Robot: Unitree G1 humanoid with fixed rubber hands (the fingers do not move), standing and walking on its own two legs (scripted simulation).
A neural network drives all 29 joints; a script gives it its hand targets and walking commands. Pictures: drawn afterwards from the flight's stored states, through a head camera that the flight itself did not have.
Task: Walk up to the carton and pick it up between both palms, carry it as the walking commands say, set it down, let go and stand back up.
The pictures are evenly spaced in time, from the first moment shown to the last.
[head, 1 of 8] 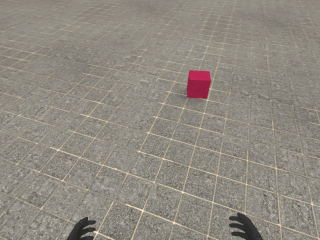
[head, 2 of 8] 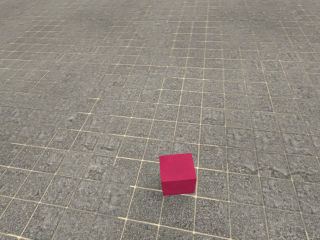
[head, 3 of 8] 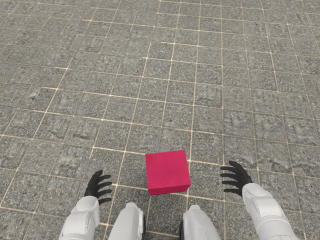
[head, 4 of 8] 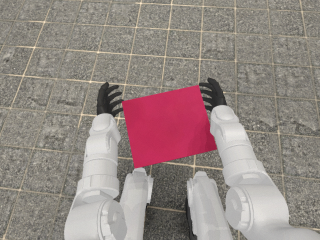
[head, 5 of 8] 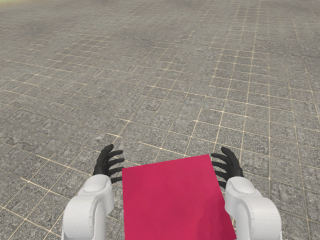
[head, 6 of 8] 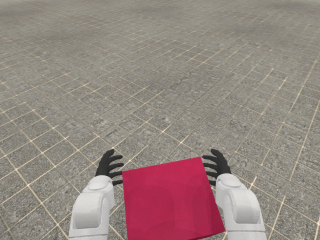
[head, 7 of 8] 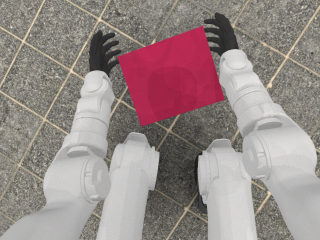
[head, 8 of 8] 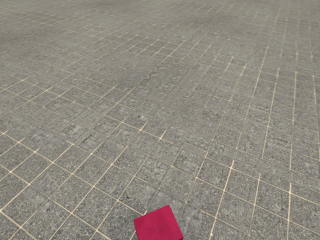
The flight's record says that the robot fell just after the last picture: no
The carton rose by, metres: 0.65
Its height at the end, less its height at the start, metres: +0.00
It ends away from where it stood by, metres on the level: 1.35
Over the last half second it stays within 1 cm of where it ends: yes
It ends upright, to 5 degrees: yes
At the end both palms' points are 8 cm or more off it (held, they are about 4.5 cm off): yes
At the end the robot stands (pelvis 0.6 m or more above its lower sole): yes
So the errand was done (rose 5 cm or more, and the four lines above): yes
